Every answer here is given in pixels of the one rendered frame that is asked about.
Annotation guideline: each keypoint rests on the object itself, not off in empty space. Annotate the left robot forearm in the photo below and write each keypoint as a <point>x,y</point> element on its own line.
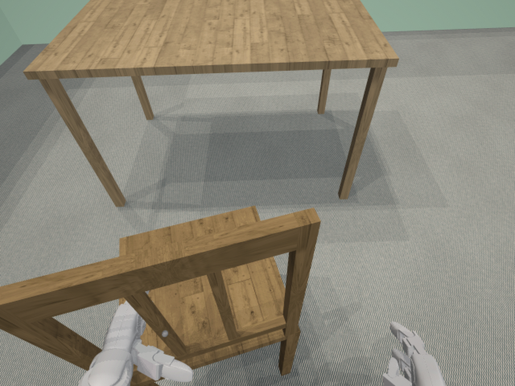
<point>111,367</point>

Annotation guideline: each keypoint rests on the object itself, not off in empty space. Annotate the table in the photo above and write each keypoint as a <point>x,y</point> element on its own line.
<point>137,38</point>

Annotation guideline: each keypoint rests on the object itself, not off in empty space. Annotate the robot right hand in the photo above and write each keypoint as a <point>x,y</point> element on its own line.
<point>421,370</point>

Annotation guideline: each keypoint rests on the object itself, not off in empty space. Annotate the chair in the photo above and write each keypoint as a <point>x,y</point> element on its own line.
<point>213,285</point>

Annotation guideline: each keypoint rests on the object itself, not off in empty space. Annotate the robot left hand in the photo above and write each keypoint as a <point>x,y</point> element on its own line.
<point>124,329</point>

